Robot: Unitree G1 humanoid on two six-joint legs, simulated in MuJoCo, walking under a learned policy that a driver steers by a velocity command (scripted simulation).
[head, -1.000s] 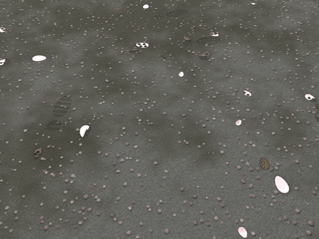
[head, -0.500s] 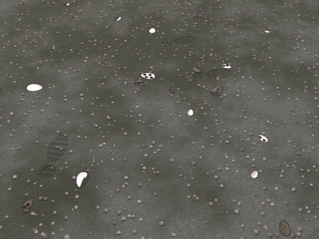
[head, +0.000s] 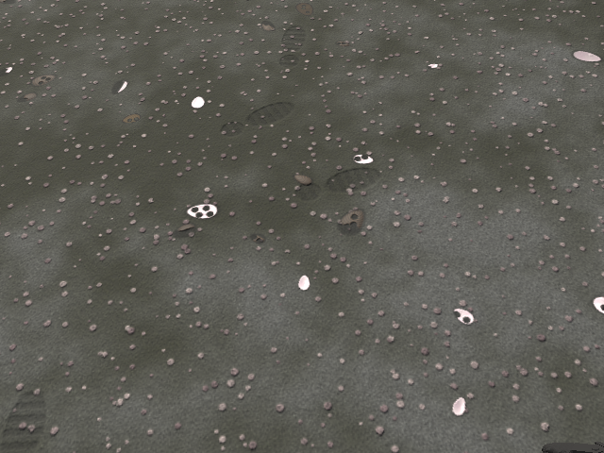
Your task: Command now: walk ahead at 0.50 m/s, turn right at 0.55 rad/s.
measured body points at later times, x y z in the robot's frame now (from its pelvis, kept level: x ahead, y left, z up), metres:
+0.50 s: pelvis +0.28 +0.04 +0.00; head +0.31 +0.05 +0.45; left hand +0.51 +0.26 -0.09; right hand +0.25 -0.23 -0.12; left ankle +0.24 +0.15 -0.75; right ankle +0.40 -0.14 -0.69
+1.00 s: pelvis +0.54 -0.04 +0.00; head +0.56 -0.05 +0.45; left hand +0.57 +0.24 -0.12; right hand +0.69 -0.31 -0.11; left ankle +0.68 +0.13 -0.68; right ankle +0.49 -0.13 -0.75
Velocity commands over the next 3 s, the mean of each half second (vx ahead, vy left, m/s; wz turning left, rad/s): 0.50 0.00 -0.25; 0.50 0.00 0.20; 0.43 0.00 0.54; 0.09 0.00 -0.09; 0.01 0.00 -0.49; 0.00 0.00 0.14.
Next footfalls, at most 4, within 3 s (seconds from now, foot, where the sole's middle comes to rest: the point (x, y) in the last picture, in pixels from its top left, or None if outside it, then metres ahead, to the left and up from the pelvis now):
0.16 left None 0.28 0.14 -0.78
0.68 right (403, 423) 0.53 -0.14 -0.78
1.22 left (298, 306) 0.81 0.11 -0.78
1.66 right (346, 226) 1.07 -0.01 -0.78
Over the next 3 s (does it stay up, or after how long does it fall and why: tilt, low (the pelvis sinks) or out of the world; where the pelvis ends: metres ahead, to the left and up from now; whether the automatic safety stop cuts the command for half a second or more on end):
stays up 0.92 0.05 -0.01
